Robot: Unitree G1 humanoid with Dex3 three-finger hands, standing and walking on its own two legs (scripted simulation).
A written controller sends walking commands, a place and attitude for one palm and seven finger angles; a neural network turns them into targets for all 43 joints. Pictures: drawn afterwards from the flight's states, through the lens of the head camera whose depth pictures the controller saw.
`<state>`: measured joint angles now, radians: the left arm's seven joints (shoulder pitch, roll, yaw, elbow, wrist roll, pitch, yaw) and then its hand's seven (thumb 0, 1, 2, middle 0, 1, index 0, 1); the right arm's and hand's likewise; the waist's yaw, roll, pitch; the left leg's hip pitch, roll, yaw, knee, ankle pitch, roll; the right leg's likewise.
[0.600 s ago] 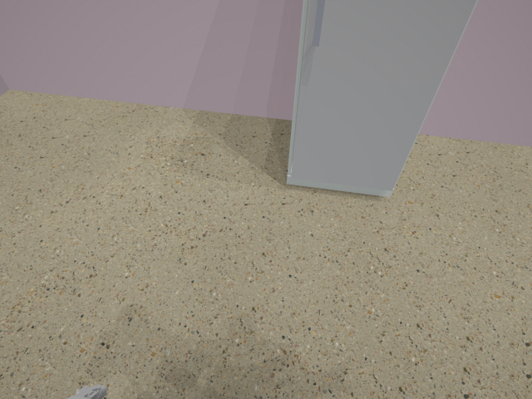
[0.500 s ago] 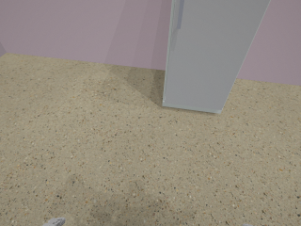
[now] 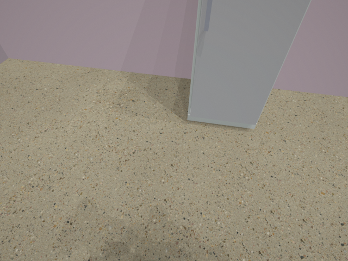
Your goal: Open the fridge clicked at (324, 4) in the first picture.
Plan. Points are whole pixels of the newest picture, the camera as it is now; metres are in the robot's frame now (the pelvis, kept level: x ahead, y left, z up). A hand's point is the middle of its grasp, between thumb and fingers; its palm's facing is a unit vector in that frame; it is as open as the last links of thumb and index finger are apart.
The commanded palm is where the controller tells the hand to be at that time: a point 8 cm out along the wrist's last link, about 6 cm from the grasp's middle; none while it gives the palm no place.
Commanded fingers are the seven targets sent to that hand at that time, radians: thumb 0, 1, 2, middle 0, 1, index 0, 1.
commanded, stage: stand and wait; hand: left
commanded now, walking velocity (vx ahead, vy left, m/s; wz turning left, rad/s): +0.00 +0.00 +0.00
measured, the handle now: out of the picture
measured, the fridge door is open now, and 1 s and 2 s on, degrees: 0 0 0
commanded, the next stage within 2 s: look at it before walking up in 0.22 s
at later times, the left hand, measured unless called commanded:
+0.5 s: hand out of the picture +0.07 +0.24 -0.15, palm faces -0.03 -0.94 -0.33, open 7.4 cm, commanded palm none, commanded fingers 0.00 0.90 0.90 -0.20 -0.30 -0.20 -0.30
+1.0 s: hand out of the picture +0.07 +0.24 -0.16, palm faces -0.04 -0.94 -0.34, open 7.4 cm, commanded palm none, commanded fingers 0.00 0.90 0.90 -0.20 -0.30 -0.20 -0.30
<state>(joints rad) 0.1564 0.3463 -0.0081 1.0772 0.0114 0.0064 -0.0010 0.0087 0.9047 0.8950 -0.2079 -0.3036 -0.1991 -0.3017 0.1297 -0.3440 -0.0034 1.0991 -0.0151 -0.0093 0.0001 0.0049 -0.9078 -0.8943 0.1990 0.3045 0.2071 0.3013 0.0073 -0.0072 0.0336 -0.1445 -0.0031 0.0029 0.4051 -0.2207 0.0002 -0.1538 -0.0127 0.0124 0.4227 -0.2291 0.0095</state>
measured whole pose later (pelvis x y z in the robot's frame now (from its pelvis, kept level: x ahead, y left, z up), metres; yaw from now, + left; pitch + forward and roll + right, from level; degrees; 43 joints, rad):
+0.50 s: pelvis -0.01 -0.01 +0.00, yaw +0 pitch -2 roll +0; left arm 0.14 0.34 -0.01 1.08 0.01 0.00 0.00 0.01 0.90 0.89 -0.21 -0.30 -0.20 -0.30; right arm 0.12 -0.34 0.00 1.11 -0.01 -0.01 0.00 0.00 -0.91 -0.89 0.20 0.30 0.21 0.30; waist 0.00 0.00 0.03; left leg -0.14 0.01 0.00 0.38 -0.20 -0.01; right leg -0.16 0.00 0.01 0.40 -0.21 0.00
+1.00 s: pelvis +0.00 -0.01 +0.00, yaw -1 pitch -2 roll +0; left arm 0.14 0.34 -0.01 1.09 0.01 0.00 0.00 0.01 0.91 0.90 -0.21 -0.30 -0.20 -0.30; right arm 0.12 -0.34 0.00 1.12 -0.02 -0.01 0.00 0.00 -0.91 -0.89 0.20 0.30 0.21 0.30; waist 0.01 -0.01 0.03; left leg -0.13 0.01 0.01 0.37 -0.20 -0.01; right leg -0.15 0.00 0.02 0.39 -0.21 0.00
